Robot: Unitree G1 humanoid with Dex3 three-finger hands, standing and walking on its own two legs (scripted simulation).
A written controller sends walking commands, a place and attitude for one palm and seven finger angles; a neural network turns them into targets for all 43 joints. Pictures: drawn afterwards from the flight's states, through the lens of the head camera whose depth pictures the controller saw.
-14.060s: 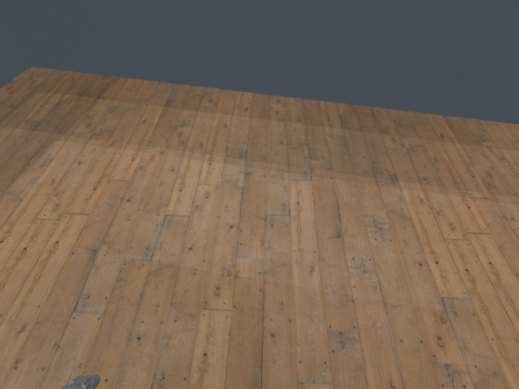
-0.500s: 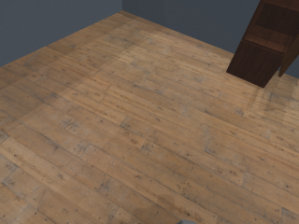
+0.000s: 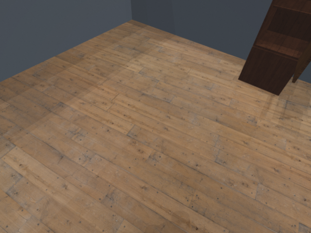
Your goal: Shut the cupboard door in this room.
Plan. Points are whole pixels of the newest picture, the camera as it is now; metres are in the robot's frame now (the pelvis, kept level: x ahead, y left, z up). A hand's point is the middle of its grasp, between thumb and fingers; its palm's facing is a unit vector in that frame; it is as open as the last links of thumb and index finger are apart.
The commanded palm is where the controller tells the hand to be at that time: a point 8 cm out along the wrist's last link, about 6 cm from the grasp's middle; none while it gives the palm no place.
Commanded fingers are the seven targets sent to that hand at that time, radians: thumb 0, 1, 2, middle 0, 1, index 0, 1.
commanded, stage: stand and wait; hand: left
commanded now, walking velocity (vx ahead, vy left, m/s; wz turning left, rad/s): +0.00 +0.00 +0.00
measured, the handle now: out of the picture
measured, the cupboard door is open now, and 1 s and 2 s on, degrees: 93 93 93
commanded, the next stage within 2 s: turn or walk to find it in 0.76 s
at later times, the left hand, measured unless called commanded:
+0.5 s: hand out of the picture -0.04 +0.18 -0.17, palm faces +0.01 -0.99 -0.15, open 7.4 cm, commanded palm none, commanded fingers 0.00 0.90 0.90 -0.20 -0.30 -0.20 -0.30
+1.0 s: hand out of the picture +0.01 +0.19 -0.17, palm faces +0.02 -0.98 -0.20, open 7.3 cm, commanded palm none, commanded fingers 0.00 0.90 0.90 -0.20 -0.30 -0.20 -0.30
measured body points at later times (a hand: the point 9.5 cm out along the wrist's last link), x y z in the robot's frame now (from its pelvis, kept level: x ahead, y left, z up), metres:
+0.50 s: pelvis +0.00 +0.02 +0.01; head +0.00 +0.03 +0.46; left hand -0.04 +0.23 -0.16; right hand -0.02 -0.19 -0.15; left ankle -0.02 +0.13 -0.73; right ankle +0.02 -0.11 -0.73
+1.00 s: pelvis +0.00 +0.01 +0.01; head +0.01 +0.01 +0.46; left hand +0.01 +0.24 -0.15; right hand -0.02 -0.20 -0.16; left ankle -0.02 +0.13 -0.73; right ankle +0.02 -0.11 -0.73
